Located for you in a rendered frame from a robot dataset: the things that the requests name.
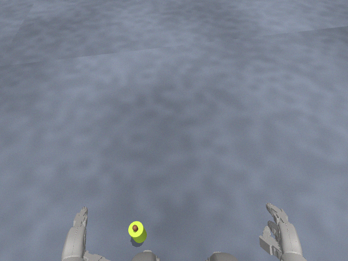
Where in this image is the bottle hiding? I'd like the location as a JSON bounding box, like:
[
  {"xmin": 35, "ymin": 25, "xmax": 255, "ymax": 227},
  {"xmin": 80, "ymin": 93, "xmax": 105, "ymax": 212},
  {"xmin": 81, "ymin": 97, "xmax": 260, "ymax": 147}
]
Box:
[{"xmin": 128, "ymin": 221, "xmax": 147, "ymax": 243}]

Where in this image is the left robot hand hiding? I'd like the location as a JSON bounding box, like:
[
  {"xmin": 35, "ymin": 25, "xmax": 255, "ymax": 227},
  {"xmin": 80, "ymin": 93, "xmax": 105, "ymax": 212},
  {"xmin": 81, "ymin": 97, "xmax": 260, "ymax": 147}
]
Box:
[{"xmin": 61, "ymin": 207, "xmax": 111, "ymax": 261}]

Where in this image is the right robot hand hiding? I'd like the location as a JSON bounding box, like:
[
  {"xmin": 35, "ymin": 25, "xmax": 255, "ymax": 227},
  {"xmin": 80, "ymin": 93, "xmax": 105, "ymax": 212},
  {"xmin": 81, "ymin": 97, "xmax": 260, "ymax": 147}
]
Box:
[{"xmin": 259, "ymin": 203, "xmax": 303, "ymax": 260}]

